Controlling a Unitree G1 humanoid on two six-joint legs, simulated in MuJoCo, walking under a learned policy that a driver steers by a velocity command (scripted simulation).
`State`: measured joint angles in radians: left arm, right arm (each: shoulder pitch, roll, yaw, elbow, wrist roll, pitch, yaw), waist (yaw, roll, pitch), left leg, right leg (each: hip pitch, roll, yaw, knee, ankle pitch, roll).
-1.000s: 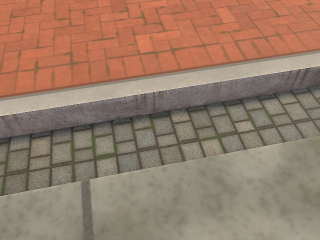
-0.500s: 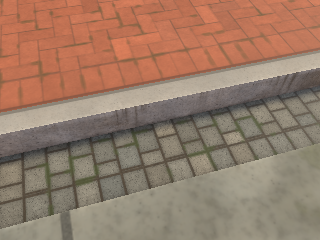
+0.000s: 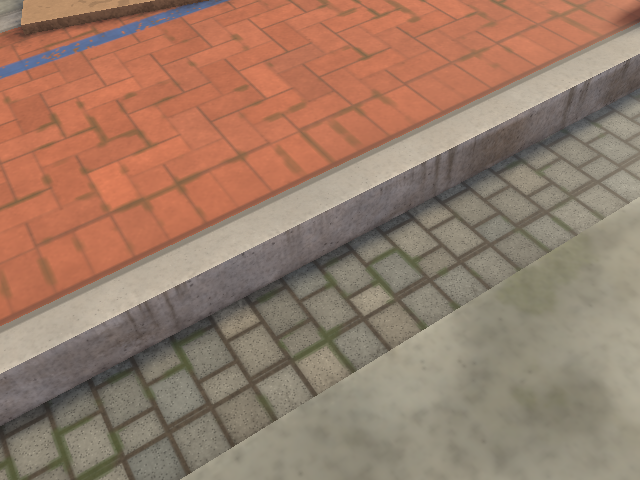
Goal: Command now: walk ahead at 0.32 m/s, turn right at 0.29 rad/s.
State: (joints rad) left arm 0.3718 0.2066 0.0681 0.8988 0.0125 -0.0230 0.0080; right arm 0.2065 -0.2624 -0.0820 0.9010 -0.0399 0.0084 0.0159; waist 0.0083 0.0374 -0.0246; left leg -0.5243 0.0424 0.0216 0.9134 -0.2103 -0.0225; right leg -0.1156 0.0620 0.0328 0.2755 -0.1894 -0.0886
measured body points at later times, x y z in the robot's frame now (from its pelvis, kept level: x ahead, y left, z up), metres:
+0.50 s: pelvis +0.21 +0.07 +0.00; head +0.23 +0.09 +0.44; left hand +0.27 +0.33 -0.15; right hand +0.24 -0.19 -0.13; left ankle +0.19 +0.14 -0.75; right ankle +0.19 -0.07 -0.67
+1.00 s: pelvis +0.49 +0.03 -0.01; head +0.52 +0.02 +0.44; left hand +0.56 +0.29 -0.15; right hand +0.53 -0.23 -0.16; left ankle +0.44 +0.16 -0.67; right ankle +0.53 -0.02 -0.75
